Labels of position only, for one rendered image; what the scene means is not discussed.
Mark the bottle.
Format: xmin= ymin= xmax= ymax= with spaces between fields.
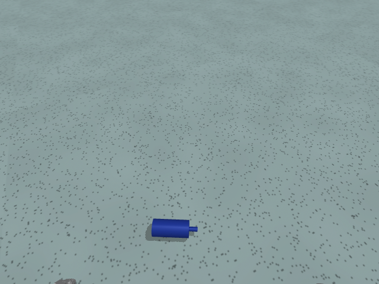
xmin=152 ymin=219 xmax=198 ymax=238

